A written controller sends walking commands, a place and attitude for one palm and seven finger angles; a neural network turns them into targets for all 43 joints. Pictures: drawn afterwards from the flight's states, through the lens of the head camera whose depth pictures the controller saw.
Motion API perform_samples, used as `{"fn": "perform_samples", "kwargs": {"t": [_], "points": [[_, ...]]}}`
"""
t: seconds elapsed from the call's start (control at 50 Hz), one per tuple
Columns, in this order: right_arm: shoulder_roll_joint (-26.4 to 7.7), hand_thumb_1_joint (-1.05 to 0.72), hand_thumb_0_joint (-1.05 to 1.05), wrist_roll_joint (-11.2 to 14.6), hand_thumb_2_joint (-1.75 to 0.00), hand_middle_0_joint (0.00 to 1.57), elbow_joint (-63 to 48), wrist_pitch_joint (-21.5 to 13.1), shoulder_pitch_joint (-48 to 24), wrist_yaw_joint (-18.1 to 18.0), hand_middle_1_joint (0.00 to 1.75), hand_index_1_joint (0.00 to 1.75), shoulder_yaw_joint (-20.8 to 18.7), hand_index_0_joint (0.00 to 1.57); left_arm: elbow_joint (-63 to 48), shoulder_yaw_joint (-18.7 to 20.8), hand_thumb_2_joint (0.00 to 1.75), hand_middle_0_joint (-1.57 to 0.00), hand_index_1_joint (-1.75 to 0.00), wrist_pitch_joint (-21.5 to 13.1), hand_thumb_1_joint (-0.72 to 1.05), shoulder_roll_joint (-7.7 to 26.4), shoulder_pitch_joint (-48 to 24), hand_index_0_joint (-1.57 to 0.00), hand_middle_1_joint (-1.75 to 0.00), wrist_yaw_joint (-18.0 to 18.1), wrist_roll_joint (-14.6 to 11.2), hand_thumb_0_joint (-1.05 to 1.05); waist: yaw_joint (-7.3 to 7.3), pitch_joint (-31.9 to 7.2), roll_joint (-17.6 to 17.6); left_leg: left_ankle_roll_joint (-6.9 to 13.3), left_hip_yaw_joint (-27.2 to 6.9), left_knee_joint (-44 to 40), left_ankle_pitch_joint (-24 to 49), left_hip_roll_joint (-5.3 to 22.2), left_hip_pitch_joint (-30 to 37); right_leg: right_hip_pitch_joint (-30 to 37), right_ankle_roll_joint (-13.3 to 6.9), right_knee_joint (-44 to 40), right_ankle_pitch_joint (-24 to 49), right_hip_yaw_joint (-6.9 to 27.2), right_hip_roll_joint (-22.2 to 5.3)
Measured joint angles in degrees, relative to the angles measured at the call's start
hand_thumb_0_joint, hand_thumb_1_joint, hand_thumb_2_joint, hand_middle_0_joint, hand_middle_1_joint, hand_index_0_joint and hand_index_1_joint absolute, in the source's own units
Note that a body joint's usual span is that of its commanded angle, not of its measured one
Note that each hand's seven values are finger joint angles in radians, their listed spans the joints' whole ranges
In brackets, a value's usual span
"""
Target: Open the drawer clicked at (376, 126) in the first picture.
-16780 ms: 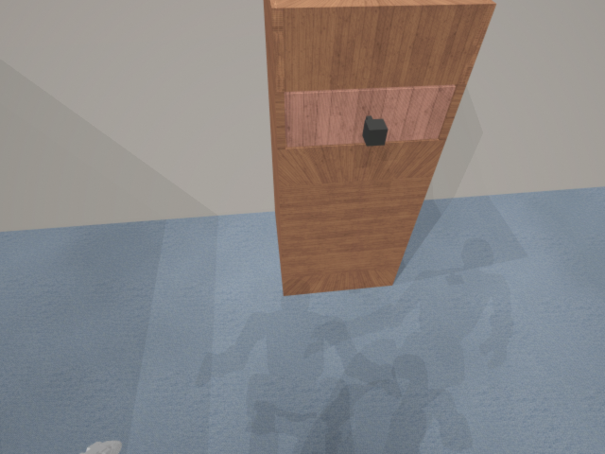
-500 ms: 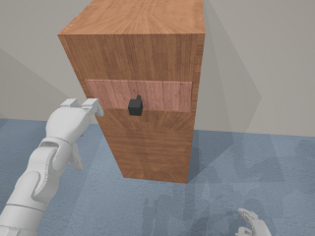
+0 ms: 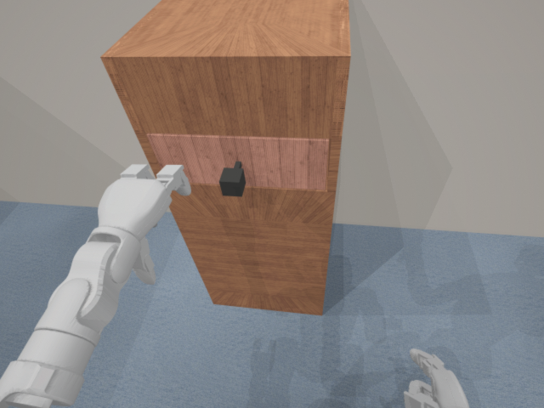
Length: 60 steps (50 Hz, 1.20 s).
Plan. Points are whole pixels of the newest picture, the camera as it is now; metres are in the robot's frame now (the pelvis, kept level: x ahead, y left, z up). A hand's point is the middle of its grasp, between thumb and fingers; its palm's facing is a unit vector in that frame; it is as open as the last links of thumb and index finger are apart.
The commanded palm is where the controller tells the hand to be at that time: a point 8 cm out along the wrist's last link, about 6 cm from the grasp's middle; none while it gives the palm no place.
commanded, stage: move the hooked fingers above the handle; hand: left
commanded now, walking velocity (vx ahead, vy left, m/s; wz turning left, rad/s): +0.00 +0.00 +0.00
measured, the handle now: (235, 175) +0.55 +0.17 +0.00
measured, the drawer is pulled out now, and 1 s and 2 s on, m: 0.00 0.00 0.00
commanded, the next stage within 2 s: lower the fingers behind the handle in 1.96 s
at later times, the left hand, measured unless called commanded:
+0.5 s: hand (184, 197) +0.41 +0.21 +0.08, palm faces +0.01 -0.04 -1.00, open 13.8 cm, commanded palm +0.39 +0.22 +0.14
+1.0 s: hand (204, 175) +0.47 +0.20 +0.07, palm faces +0.00 -0.02 -1.00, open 13.8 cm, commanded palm +0.46 +0.20 +0.13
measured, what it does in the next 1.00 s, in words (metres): stands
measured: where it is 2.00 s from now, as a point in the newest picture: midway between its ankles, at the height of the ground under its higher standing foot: outside the picture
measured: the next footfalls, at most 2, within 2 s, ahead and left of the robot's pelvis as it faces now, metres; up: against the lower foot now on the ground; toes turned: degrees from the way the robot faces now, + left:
none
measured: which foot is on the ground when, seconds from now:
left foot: down 0.00-1.00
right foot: down 0.00-1.00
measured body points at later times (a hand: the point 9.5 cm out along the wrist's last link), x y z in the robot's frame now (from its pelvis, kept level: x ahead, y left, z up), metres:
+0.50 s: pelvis +0.01 +0.00 +0.00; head +0.04 -0.03 +0.44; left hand +0.40 +0.21 +0.14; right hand +0.13 -0.26 -0.14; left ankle -0.02 +0.10 -0.74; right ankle +0.05 -0.10 -0.74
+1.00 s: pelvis +0.02 +0.01 -0.01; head +0.07 -0.02 +0.44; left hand +0.47 +0.20 +0.12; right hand +0.11 -0.25 -0.15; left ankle -0.02 +0.10 -0.74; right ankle +0.05 -0.10 -0.74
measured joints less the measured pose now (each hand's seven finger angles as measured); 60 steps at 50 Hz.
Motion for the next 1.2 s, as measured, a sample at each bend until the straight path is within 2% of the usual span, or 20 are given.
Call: {"fn": "perform_samples", "kwargs": {"t": [0.26, 0.44, 0.6, 0.84, 1.2], "points": [[-0.69, -0.91, 0.01, 0.42, -0.9, 0.2, 0.85, 0.63, 2.97, -0.41, 0.3, 0.3, -0.89, 0.2, 9.85, -0.46, 0.3, -0.32, -1.2, -0.24, -0.49, -0.42, -7.65, -0.32, -1.2, 1.59, 1.2, 0.0, -1.76, -0.81, -0.62, -0.28, 0.49, 0.85, -0.52, 0.38, -2.54, -2.88, -0.31, 1.08, -0.43, 0.45, 0.42], [-1.2, -0.91, 0.01, 0.54, -0.9, 0.2, 1.68, 0.61, 5.27, -0.82, 0.3, 0.3, -1.85, 0.2, 15.08, -0.61, 0.3, -0.32, -1.2, -2.0, -0.49, -1.22, -11.33, -0.32, -1.2, 3.64, 1.95, 0.0, -2.75, -1.44, -0.85, -0.15, 0.93, 1.83, -1.26, 0.35, -4.56, -5.18, -0.2, 2.32, -1.14, 0.9, 0.43], [-0.82, -0.91, 0.01, 0.62, -0.9, 0.2, 1.93, 0.44, 6.1, -0.97, 0.3, 0.3, -2.15, 0.2, 22.17, -0.7, 0.3, -0.32, -1.2, -1.45, -0.49, -1.2, -16.15, -0.32, -1.2, 5.08, 3.2, 0.0, -3.62, -2.22, -1.23, -0.02, 1.12, 2.87, -1.96, 0.36, -6.49, -7.11, -0.1, 3.23, -1.67, 1.1, 0.43], [-0.31, -0.91, 0.01, 0.21, -0.9, 0.2, 1.92, 0.71, 6.99, -0.34, 0.3, 0.3, -2.4, 0.2, 30.03, -2.23, 0.3, -0.32, -1.2, -2.11, -0.49, -3.25, -22.78, -0.32, -1.2, 7.06, 4.92, 0.0, -4.48, -3.7, -1.54, 0.34, 1.12, 4.92, -3.33, 0.07, -9.24, -9.79, 0.27, 5.14, -2.95, 1.16, 0.09], [-0.33, -0.91, 0.01, -0.67, -0.9, 0.2, 3.09, 1.14, 9.93, 0.28, 0.3, 0.3, -2.91, 0.2, 42.13, -1.63, 0.3, -0.32, -1.2, -0.72, -0.49, -3.88, -32.3, -0.32, -1.2, 10.11, 6.64, 0.0, -7.58, -5.11, -1.71, 0.53, 1.28, 8.14, -5.05, 0.38, -14.34, -14.49, 0.44, 7.26, -3.95, 1.28, 0.33]]}}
